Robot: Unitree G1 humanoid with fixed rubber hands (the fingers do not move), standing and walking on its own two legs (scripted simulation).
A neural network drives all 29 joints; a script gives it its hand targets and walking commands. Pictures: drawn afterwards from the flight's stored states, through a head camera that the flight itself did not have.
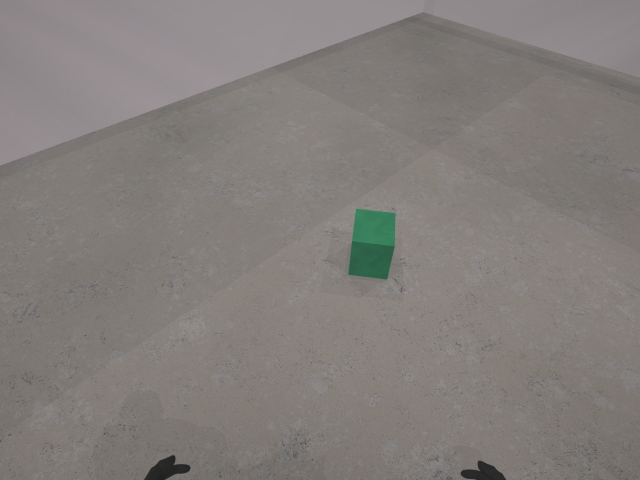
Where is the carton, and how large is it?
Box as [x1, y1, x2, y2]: [348, 209, 394, 278]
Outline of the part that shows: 356,209 348,274 386,278 394,247 394,213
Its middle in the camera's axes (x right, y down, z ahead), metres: +0.21 +0.02 +1.54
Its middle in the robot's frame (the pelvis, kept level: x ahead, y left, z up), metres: +1.10 -0.20 -0.66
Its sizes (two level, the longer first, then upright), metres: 0.178 0.155 0.197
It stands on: the floor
